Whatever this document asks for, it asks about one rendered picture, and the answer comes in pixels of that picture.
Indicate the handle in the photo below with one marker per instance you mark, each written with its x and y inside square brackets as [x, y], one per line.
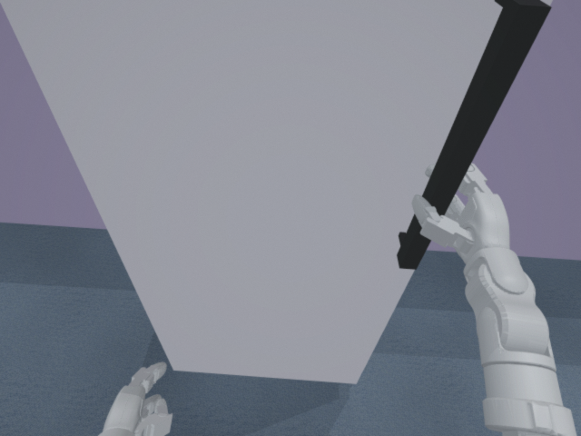
[515, 31]

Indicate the left robot hand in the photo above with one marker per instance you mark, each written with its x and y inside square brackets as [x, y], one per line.
[131, 411]

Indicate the right robot hand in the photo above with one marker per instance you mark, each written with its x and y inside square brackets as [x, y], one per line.
[484, 217]

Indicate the fridge door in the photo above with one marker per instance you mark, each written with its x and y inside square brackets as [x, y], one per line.
[255, 160]

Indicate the robot right forearm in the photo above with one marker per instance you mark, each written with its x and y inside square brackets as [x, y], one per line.
[523, 396]

